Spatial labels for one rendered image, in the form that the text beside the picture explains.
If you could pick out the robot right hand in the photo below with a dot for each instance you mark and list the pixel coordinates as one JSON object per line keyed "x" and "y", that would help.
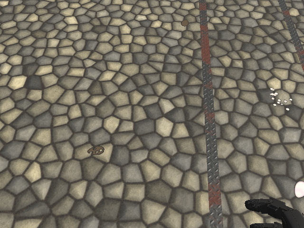
{"x": 291, "y": 218}

